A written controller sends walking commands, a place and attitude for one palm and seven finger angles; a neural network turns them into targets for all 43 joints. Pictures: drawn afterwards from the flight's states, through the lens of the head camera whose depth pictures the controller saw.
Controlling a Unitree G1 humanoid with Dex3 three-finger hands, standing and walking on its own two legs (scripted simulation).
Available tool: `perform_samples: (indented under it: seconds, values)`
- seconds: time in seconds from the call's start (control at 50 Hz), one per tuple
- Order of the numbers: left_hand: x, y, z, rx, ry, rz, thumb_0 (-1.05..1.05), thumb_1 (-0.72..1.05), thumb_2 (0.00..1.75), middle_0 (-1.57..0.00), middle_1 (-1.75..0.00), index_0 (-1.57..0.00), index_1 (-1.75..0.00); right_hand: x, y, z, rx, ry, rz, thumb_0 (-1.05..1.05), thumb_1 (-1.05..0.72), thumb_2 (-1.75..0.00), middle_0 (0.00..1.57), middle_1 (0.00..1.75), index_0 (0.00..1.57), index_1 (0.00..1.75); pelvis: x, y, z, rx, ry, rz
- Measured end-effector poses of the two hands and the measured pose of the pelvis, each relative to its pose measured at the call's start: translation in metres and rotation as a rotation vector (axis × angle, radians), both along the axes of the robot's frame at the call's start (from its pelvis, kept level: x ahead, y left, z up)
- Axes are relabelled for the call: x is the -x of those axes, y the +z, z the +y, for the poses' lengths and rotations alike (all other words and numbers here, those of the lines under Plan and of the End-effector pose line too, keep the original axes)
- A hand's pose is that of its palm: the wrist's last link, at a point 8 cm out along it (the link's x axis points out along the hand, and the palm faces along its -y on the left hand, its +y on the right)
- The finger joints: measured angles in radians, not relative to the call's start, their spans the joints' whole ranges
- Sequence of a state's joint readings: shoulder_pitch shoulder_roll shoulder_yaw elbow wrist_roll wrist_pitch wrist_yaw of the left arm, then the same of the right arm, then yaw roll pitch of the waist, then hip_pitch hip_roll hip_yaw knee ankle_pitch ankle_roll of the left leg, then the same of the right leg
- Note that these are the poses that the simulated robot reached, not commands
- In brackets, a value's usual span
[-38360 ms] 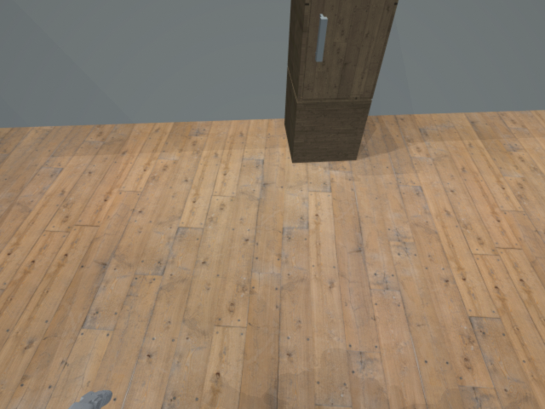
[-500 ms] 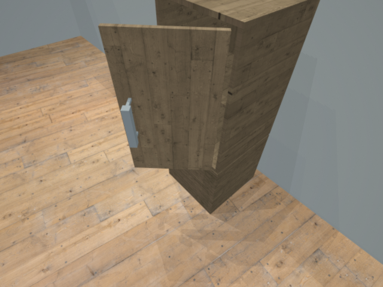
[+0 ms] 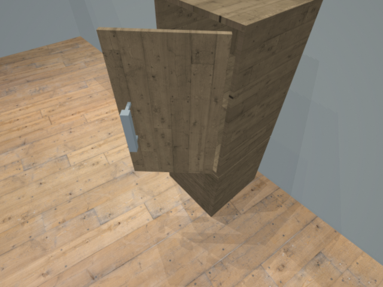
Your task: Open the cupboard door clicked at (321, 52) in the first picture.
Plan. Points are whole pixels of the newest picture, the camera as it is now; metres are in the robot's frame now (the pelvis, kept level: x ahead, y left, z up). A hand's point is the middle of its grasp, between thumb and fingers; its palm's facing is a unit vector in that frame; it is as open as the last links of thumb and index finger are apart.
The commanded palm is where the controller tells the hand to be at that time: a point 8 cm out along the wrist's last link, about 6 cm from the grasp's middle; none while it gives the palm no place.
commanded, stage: shuffle to correct the standing spot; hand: left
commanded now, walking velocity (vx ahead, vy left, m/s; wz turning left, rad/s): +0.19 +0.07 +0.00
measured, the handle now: (131, 127) +0.60 +0.24 -0.06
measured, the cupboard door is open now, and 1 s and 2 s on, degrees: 47 47 47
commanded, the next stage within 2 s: come to a stop and stand still in 0.10 s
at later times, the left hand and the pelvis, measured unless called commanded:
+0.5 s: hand out of the picture +0.04 +0.18 -0.18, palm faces +0.05 -0.98 -0.17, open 7.4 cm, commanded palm none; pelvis +0.04 +0.02 +0.00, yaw +0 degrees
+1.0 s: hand out of the picture +0.08 +0.17 -0.16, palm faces +0.03 -0.97 -0.24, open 7.4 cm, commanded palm none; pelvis +0.00 -0.03 -0.01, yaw +1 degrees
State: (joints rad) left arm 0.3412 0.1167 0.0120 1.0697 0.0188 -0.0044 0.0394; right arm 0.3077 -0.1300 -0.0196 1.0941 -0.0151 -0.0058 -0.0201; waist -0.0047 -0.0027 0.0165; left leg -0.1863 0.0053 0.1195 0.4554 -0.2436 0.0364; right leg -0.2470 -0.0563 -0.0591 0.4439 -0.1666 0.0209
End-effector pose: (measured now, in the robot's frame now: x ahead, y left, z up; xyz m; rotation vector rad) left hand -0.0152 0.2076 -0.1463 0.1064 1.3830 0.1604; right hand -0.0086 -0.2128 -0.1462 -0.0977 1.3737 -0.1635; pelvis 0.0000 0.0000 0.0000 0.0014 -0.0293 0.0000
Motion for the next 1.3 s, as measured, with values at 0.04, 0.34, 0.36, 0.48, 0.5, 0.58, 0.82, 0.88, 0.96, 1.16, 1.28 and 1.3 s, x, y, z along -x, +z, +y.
perform_samples:
  seconds: [0.04, 0.34, 0.36, 0.48, 0.5, 0.58, 0.82, 0.88, 0.96, 1.16, 1.28, 1.3]
  values:
    - [-0.001, 0.0, 0.0, 0.002, -0.001, 0.002, 0.01, 0.91, 0.9, -0.2, -0.3, -0.19, -0.3, -0.001, 0.0, -0.001, 0.002, 0.002, 0.001, 0.01, -0.91, -0.9, 0.2, 0.3, 0.19, 0.3, -0.001, 0.0, 0.0, 0.0, -0.001, -0.001]
    - [-0.012, -0.006, 0.012, 0.014, 0.035, 0.068, 0.0, 0.91, 0.9, -0.2, -0.3, -0.19, -0.3, -0.012, 0.001, 0.007, 0.027, -0.005, 0.065, 0.01, -0.91, -0.9, 0.2, 0.3, 0.19, 0.3, -0.041, -0.004, 0.012, 0.008, -0.005, 0.014]
    - [-0.015, -0.006, 0.012, 0.015, 0.032, 0.074, 0.0, 0.91, 0.9, -0.2, -0.3, -0.19, -0.3, -0.014, 0.001, 0.009, 0.028, -0.008, 0.066, 0.01, -0.91, -0.9, 0.2, 0.3, 0.19, 0.3, -0.043, -0.004, 0.013, 0.008, -0.004, 0.014]
    - [-0.04, -0.004, 0.018, 0.003, 0.012, 0.047, 0.0, 0.91, 0.9, -0.2, -0.3, -0.19, -0.3, -0.029, 0.001, 0.022, 0.021, -0.017, 0.051, 0.01, -0.91, -0.9, 0.2, 0.3, 0.19, 0.3, -0.044, -0.002, 0.018, 0.006, -0.004, 0.01]
    - [-0.045, -0.004, 0.02, -0.003, 0.007, 0.037, 0.0, 0.91, 0.9, -0.2, -0.3, -0.19, -0.3, -0.031, 0.001, 0.023, 0.019, -0.019, 0.046, 0.01, -0.91, -0.9, 0.2, 0.3, 0.19, 0.3, -0.043, -0.002, 0.018, 0.006, -0.005, 0.009]
    - [-0.058, -0.002, 0.029, -0.038, -0.011, 0.006, 0.01, 0.92, 0.9, -0.2, -0.3, -0.2, -0.3, -0.033, -0.004, 0.019, 0.021, -0.028, 0.033, 0.01, -0.92, -0.9, 0.2, 0.3, 0.2, 0.3, -0.038, -0.004, 0.015, -0.007, -0.017, 0.002]
    - [-0.093, 0.01, 0.024, -0.102, -0.068, -0.207, 0.01, 0.91, 0.9, -0.2, -0.3, -0.19, -0.3, -0.058, 0.002, -0.049, 0.09, 0.014, -0.141, 0.01, -0.91, -0.9, 0.2, 0.3, 0.2, 0.3, -0.02, -0.01, -0.017, -0.003, 0.009, -0.009]
    - [-0.095, 0.013, 0.018, -0.096, -0.072, -0.256, 0.01, 0.91, 0.9, -0.2, -0.3, -0.19, -0.3, -0.067, 0.009, -0.067, 0.117, 0.027, -0.192, 0.01, -0.91, -0.9, 0.2, 0.3, 0.2, 0.3, -0.013, -0.01, -0.023, -0.003, 0.016, -0.022]
    - [-0.093, 0.016, 0.012, -0.084, -0.079, -0.29, 0.01, 0.91, 0.9, -0.2, -0.3, -0.2, -0.3, -0.072, 0.018, -0.08, 0.138, 0.052, -0.233, 0.01, -0.91, -0.9, 0.2, 0.3, 0.19, 0.3, -0.003, -0.008, -0.027, -0.001, 0.021, -0.035]
    - [-0.054, 0.014, 0.022, -0.085, -0.064, -0.221, 0.01, 0.91, 0.9, -0.2, -0.3, -0.2, -0.3, -0.035, 0.022, -0.078, 0.133, 0.087, -0.153, 0.01, -0.91, -0.9, 0.2, 0.3, 0.19, 0.3, 0.018, -0.003, -0.025, 0.005, 0.028, -0.029]
    - [-0.019, 0.009, 0.033, -0.087, -0.036, -0.123, 0.01, 0.91, 0.9, -0.2, -0.3, -0.2, -0.3, 0.001, 0.015, -0.061, 0.103, 0.075, -0.046, 0.01, -0.91, -0.9, 0.2, 0.3, 0.19, 0.3, 0.022, -0.001, -0.018, 0.009, 0.032, -0.019]
    - [-0.014, 0.009, 0.034, -0.086, -0.031, -0.108, 0.01, 0.91, 0.9, -0.2, -0.3, -0.2, -0.3, 0.006, 0.014, -0.058, 0.097, 0.073, -0.03, 0.01, -0.91, -0.9, 0.2, 0.3, 0.2, 0.3, 0.022, -0.001, -0.016, 0.008, 0.033, -0.018]
